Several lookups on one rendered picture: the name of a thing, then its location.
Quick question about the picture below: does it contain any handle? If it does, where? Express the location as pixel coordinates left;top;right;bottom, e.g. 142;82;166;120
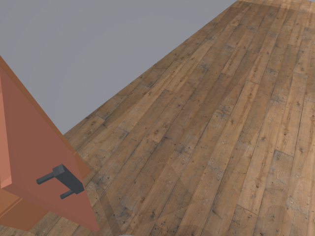
36;164;84;199

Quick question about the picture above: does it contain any cupboard door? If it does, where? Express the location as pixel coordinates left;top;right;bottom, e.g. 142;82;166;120
0;66;99;232

